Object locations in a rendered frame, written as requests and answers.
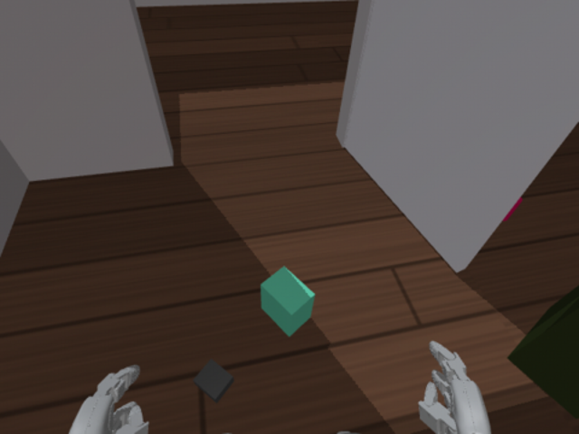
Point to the right robot hand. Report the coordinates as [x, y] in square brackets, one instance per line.
[466, 413]

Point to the left robot hand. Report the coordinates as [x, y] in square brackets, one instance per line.
[97, 416]

